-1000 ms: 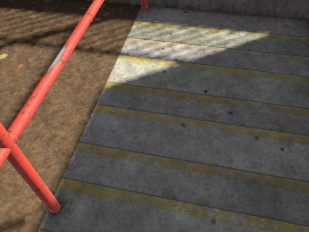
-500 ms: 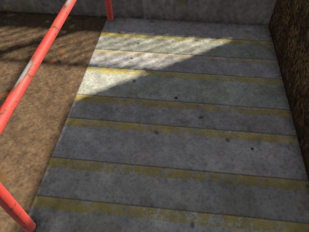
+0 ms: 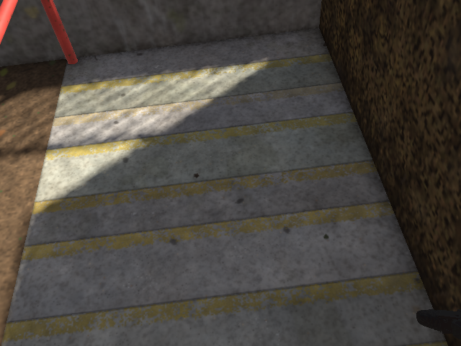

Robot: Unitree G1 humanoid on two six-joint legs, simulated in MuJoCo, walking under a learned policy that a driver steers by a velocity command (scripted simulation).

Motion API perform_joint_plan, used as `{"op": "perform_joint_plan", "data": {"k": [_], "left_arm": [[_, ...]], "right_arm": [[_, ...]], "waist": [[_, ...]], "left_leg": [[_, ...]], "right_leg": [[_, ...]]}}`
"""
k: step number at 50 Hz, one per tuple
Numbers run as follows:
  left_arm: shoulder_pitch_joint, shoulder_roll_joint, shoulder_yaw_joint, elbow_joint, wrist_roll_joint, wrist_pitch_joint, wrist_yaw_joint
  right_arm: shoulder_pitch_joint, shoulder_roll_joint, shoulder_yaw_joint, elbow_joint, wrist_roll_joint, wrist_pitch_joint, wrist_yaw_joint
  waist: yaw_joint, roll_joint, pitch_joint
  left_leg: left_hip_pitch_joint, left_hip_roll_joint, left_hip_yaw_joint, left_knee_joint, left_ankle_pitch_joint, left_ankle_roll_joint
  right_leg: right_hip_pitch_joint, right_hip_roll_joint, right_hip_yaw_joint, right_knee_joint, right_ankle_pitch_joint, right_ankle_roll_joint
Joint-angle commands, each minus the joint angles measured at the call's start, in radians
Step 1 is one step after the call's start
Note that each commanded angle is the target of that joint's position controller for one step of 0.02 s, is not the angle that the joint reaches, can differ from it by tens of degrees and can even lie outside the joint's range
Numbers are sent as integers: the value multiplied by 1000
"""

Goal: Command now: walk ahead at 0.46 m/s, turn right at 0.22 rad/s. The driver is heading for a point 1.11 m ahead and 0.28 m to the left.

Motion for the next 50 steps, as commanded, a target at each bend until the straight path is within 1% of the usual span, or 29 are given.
{"op": "perform_joint_plan", "data": {"k": [1,3,5,6,7,8,9,10,11,12,13,15,17,19,21,24,27,28,29,30,31,32,33,34,36,39,42,43,50], "left_arm": [[41,156,40,-33,4,-6,1],[45,162,41,-23,6,2,-5],[38,184,43,-8,4,6,1],[41,192,44,-2,13,11,5],[11,194,40,-3,18,17,9],[-3,166,25,-25,32,14,14],[162,13,-17,-34,37,-4,-7],[100,136,2,-30,6,-32,-13],[-63,195,18,-84,-22,-53,-22],[-155,189,12,-106,-14,-73,-25],[-188,175,15,-110,4,-81,-27],[-174,155,17,-129,16,-79,-34],[-161,137,14,-138,37,-62,-31],[-243,97,-1,-173,36,-54,-21],[-348,65,-13,-202,36,-55,-28],[-426,90,-3,-226,18,-62,-35],[-434,135,19,-237,9,-68,-36],[-408,151,25,-224,2,-72,-40],[-341,153,34,-196,15,-77,-35],[-245,193,53,-174,30,-77,-23],[-122,250,72,-161,40,-73,-13],[-14,324,88,-124,43,-58,-15],[-62,239,71,-139,31,-56,-19],[-111,189,57,-152,31,-53,-15],[-175,152,45,-137,36,-37,-7],[-188,126,47,-114,31,-37,-5],[-145,148,64,-72,25,-43,-4],[-157,132,60,-60,22,-43,-6],[-87,170,56,14,21,-40,-2]], "right_arm": [[-169,-42,0,-113,5,-23,25],[-172,-51,-3,-125,10,-24,34],[-113,-85,-17,-119,13,-27,33],[-27,-117,-33,-100,13,-26,27],[142,-148,-48,-54,15,-24,19],[340,-189,-55,-8,5,-20,10],[382,-269,-68,13,7,-19,17],[379,-160,-48,19,29,-17,17],[293,-127,-41,9,22,-14,5],[234,-120,-34,0,9,-7,-2],[202,-115,-29,-7,0,-5,-3],[192,-100,-19,-10,-9,1,-7],[192,-112,-20,-4,13,2,-17],[211,-133,-27,4,25,9,-29],[237,-151,-35,13,27,20,-39],[305,-158,-39,33,32,35,-45],[324,-143,-37,39,36,47,-50],[305,-140,-38,37,36,56,-58],[293,-127,-34,37,33,67,-59],[286,-96,-24,23,35,60,-53],[326,-28,-4,13,19,52,-46],[446,4,11,-26,51,40,-47],[426,-101,-7,-2,53,40,-53],[332,-142,-20,-10,46,43,-54],[269,-112,-17,-21,33,41,-57],[263,-70,-13,-34,52,54,-42],[198,-38,1,-83,47,65,-45],[173,-36,2,-91,53,66,-42],[-17,-7,22,-176,44,68,4]], "waist": [[32,-137,85],[25,-147,92],[-19,-174,51],[-64,-197,-22],[-158,-197,-118],[-233,-106,-271],[-114,246,-430],[-168,183,-408],[-170,109,-218],[-151,-16,-132],[-115,-67,-66],[-70,-26,-63],[-41,2,-41],[-62,6,-2],[-101,7,4],[-137,24,-15],[-120,50,-29],[-92,69,-29],[-49,70,-31],[-1,63,-82],[37,-58,-206],[-11,-389,-340],[-7,-272,-282],[10,-199,-161],[-24,-123,-51],[-42,-149,-16],[-37,-98,19],[-37,-115,21],[5,-105,82]], "left_leg": [[6,-29,48,-51,57,26],[14,-38,74,-77,-19,64],[108,-71,120,-99,-129,115],[208,-105,148,-88,-165,144],[415,-114,157,-117,-114,185],[761,35,-48,-74,-134,261],[1131,307,-622,-125,-291,471],[1107,310,-825,-308,-429,473],[967,275,-649,-320,-435,412],[801,229,-526,-338,-308,380],[674,187,-445,-354,-172,373],[575,142,-359,-384,-31,376],[479,125,-298,-413,29,377],[400,94,-243,-439,-16,361],[339,43,-189,-432,-84,322],[354,51,-224,-396,-160,282],[454,86,-311,-303,-223,248],[485,104,-347,-279,-230,236],[470,74,-335,-227,-239,215],[414,17,-304,-107,-228,182],[312,-50,-219,148,-427,149],[47,-138,-110,461,-720,115],[-63,-56,-134,611,-653,100],[-97,-29,-112,650,-550,90],[-61,18,-75,623,-418,64],[-23,53,-42,545,-356,46],[-113,65,-46,457,-311,49],[-128,65,-44,404,-282,51],[-18,51,80,116,-72,87]], "right_leg": [[-69,-241,103,-64,237,-113],[-12,-269,87,-30,361,-101],[46,-269,43,76,743,-62],[80,-261,20,199,981,-49],[32,-236,-23,398,1122,-27],[-191,-200,-24,691,885,-10],[-592,19,-54,1107,-128,67],[-714,7,25,1212,-206,67],[-788,-50,29,1194,-128,52],[-752,-87,8,1119,-66,46],[-718,-108,-7,1046,-44,52],[-639,-138,-15,921,-23,70],[-609,-146,-45,794,-15,108],[-597,-137,-76,625,56,142],[-521,-101,-87,437,258,152],[-441,-57,-72,303,408,159],[-416,-61,-31,235,337,133],[-389,-69,-8,231,291,116],[-308,-61,-38,196,217,101],[-142,-92,-20,192,226,70],[68,-258,127,209,171,14],[292,-499,597,93,-105,-138],[226,-492,688,43,-332,-133],[125,-439,526,23,-274,-98],[-32,-353,306,-17,-30,-74],[-81,-294,122,-67,96,-61],[-51,-331,60,-98,204,-90],[-48,-323,20,-91,260,-85],[-62,-299,-226,-97,419,-43]]}}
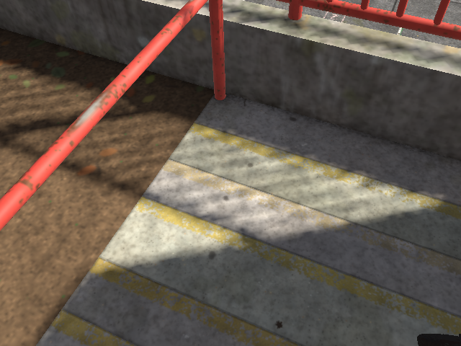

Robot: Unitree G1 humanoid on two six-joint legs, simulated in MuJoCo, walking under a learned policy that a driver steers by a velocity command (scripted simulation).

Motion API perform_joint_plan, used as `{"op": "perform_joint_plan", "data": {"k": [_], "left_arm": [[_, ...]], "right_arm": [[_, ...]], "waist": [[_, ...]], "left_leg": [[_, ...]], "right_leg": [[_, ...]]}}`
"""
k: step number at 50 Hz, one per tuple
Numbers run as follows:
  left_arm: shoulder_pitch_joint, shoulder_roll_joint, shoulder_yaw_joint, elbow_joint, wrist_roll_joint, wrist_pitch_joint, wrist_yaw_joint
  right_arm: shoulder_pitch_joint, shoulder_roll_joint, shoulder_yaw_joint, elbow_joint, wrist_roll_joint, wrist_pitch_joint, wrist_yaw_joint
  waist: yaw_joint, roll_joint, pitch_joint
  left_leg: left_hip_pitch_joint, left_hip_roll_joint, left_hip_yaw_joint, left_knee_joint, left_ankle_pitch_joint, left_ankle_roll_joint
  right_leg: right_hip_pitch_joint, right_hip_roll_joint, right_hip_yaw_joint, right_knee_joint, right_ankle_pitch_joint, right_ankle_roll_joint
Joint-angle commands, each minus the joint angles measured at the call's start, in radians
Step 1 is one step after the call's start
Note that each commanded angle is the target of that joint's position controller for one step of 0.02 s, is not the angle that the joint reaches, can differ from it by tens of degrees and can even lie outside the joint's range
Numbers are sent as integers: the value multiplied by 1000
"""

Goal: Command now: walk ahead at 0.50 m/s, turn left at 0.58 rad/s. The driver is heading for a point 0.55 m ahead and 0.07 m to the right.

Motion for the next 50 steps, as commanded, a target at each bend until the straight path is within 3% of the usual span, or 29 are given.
{"op": "perform_joint_plan", "data": {"k": [1,4,5,6,7,8,9,10,11,12,14,17,20,21,24,27,29,31,33,34,35,36,37,38,39,40,43,48,50], "left_arm": [[-27,164,27,-40,-8,-16,-2],[-25,215,37,-26,-30,5,-7],[-26,231,38,-24,-31,14,-4],[-28,225,30,-11,-37,10,-2],[-9,202,15,-12,-22,-6,-8],[150,32,-38,-44,-2,-28,-36],[63,147,-18,-33,-63,-55,-43],[-89,170,-1,-90,-104,-57,-31],[-125,139,-12,-108,-79,-56,-18],[-125,136,-7,-90,-48,-47,-7],[-45,112,-1,-63,-36,-6,-12],[-44,75,3,-56,-43,24,-16],[-158,77,8,-87,-47,20,-15],[-196,65,2,-104,-37,7,-22],[-275,51,-7,-124,-44,-6,-48],[-355,40,-16,-168,-37,-3,-74],[-388,40,-16,-205,-32,-8,-95],[-373,47,-9,-223,-18,-9,-96],[-193,100,19,-186,-13,-8,-89],[-51,141,38,-160,-5,-12,-73],[20,213,46,-143,17,-5,-51],[1,223,35,-156,32,-6,-46],[-9,175,30,-176,22,8,-40],[-97,151,22,-194,11,9,-33],[-155,110,10,-191,-3,12,-30],[-191,79,0,-193,-6,16,-25],[-233,95,7,-186,25,18,-37],[-256,104,13,-172,20,42,-24],[-237,90,7,-155,22,57,-20]], "right_arm": [[-122,-16,5,-117,-2,-13,28],[-63,-55,-14,-119,-12,-11,39],[25,-88,-31,-105,-18,-10,35],[193,-120,-56,-60,-23,-6,21],[333,-161,-77,3,-25,10,0],[299,-271,-80,4,-44,8,-8],[358,-171,-56,7,-48,-9,-2],[297,-158,-44,44,-64,-36,5],[219,-140,-42,51,-55,-52,9],[152,-100,-33,58,-53,-61,12],[95,-49,-26,64,-69,-80,25],[120,-66,-38,112,-66,-91,21],[136,-53,-32,138,-68,-92,1],[141,-84,-39,147,-64,-89,-4],[166,-115,-45,175,-61,-84,-31],[218,-115,-47,213,-50,-67,-39],[234,-142,-54,236,-47,-45,-49],[234,-153,-54,242,-55,-25,-66],[204,-165,-51,235,-62,-8,-85],[148,-174,-49,224,-54,-11,-82],[202,-94,-22,203,-84,-29,-68],[344,-19,11,219,-73,-50,-37],[279,-150,-21,261,-40,-68,-16],[161,-151,-20,211,-21,-72,-16],[125,-124,-16,219,-31,-68,-26],[133,-119,-21,234,-42,-54,-37],[224,-66,-15,266,-50,-6,-57],[152,-32,2,267,-68,12,-66],[111,-40,1,268,-57,20,-67]], "waist": [[-16,-119,70],[-71,-144,22],[-127,-155,-37],[-233,-145,-122],[-298,-54,-198],[-140,275,-344],[-233,97,-454],[-221,39,-219],[-177,-39,-139],[-139,-51,-83],[-79,21,-96],[-70,-6,-51],[-105,-5,22],[-108,-8,29],[-138,-11,59],[-166,-27,84],[-153,-21,56],[-127,18,3],[-35,68,-107],[60,41,-167],[34,-175,-303],[-42,-288,-510],[23,-92,-540],[10,-84,-357],[-30,13,-224],[-66,14,-165],[-133,-97,-129],[-124,-148,-180],[-101,-146,-178]], "left_leg": [[40,-11,54,-88,54,29],[158,-82,139,-114,-95,95],[299,-120,157,-116,-141,122],[566,-147,133,-172,-89,163],[862,-82,-11,-186,-64,187],[1138,231,-589,-323,-242,363],[1120,303,-820,-508,-396,380],[973,279,-626,-518,-237,314],[814,242,-457,-517,-73,270],[694,191,-323,-534,58,245],[619,131,-173,-569,215,216],[583,113,-39,-622,299,197],[580,76,64,-673,285,148],[582,78,83,-694,252,129],[631,74,143,-732,196,80],[761,110,179,-695,332,66],[851,140,195,-608,565,51],[877,142,203,-459,898,36],[842,135,185,-212,1067,22],[738,98,196,-1,949,7],[428,-14,188,343,112,-16],[96,-163,-3,684,-706,-71],[104,-99,-136,682,-620,-40],[50,-52,-92,619,-573,-35],[46,-25,-49,523,-524,-36],[95,-5,-40,453,-487,-46],[288,-7,-9,317,-387,-79],[338,-1,-15,47,-176,-91],[367,-5,-17,-30,-171,-89]], "right_leg": [[-58,-259,54,-92,461,-133],[39,-284,-8,42,874,-124],[27,-277,-25,181,1042,-121],[-81,-261,-34,370,1045,-108],[-305,-213,-18,610,733,-75],[-666,-37,48,1027,-240,-14],[-726,-14,280,1125,-255,-21],[-808,-52,262,1119,-191,-22],[-757,-104,259,1024,-91,-27],[-705,-134,255,964,-37,-24],[-586,-163,281,904,64,-33],[-619,-135,290,861,141,-33],[-688,-93,293,672,335,-29],[-684,-85,274,601,393,-25],[-667,-73,210,423,511,-24],[-730,-61,168,334,476,-46],[-743,-28,122,291,394,-68],[-679,38,52,295,303,-84],[-476,82,53,297,267,-117],[-262,61,113,166,443,-159],[123,-150,350,278,920,-255],[451,-430,793,301,1205,-495],[358,-379,666,246,1149,-456],[210,-333,547,198,1035,-406],[36,-272,467,146,927,-350],[-95,-241,420,103,849,-322],[-370,-176,297,35,844,-306],[-383,-153,244,35,693,-263],[-374,-163,269,25,488,-256]]}}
